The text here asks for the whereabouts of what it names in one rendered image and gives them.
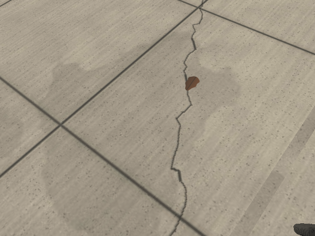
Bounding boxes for robot right hand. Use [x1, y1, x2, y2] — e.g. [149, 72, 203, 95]
[293, 223, 315, 236]

